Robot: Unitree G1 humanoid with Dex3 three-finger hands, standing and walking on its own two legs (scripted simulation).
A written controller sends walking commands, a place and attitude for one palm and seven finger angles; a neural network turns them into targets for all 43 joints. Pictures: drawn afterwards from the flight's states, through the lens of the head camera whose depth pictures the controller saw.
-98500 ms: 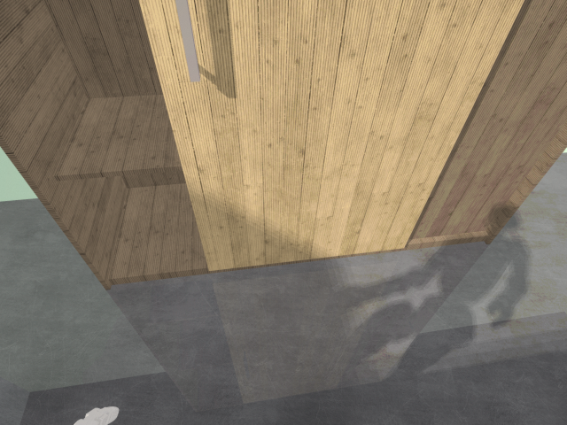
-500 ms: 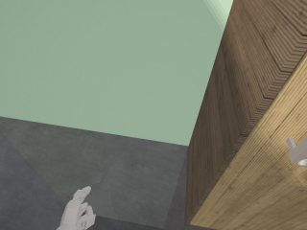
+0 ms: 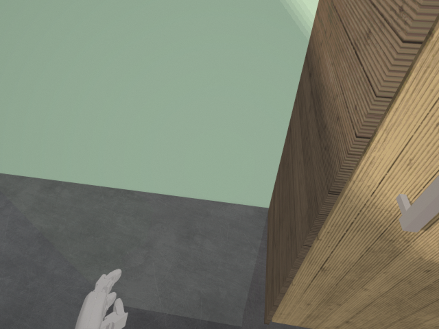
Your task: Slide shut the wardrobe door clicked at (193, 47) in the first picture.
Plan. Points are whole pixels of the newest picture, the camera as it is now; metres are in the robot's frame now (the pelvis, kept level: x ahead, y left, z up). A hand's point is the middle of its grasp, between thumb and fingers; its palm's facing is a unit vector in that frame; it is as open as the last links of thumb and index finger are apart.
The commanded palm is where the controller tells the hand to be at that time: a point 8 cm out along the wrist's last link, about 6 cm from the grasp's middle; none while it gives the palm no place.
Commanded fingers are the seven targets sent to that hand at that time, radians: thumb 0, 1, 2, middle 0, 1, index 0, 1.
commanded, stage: slip the hand off the handle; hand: right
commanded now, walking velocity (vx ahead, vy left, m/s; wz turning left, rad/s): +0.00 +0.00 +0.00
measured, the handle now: out of the picture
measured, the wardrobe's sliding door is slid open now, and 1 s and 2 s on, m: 0.00 0.00 0.00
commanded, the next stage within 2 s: draw the hand back to the body in 0.36 s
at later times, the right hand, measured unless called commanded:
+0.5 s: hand out of the picture +0.11 -0.31 +0.23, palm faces +0.56 +0.80 -0.21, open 14.7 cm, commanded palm +0.05 -0.35 +0.23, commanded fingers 0.00 0.55 -0.20 0.25 1.15 0.25 1.15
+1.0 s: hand out of the picture +0.15 -0.28 +0.20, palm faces +0.28 +0.95 -0.12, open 14.6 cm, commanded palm +0.08 -0.32 +0.21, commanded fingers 0.00 0.30 -0.32 0.24 1.00 0.24 1.00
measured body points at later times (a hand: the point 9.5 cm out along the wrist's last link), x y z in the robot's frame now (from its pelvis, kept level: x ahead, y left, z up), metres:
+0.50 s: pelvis -0.02 +0.00 +0.00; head -0.04 -0.01 +0.45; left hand +0.22 +0.15 -0.05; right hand +0.07 -0.35 +0.24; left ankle +0.00 +0.13 -0.72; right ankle +0.01 -0.11 -0.72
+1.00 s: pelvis -0.01 +0.02 +0.01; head -0.07 +0.04 +0.45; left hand +0.20 +0.24 -0.03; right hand +0.12 -0.33 +0.21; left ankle +0.00 +0.13 -0.72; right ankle +0.01 -0.11 -0.72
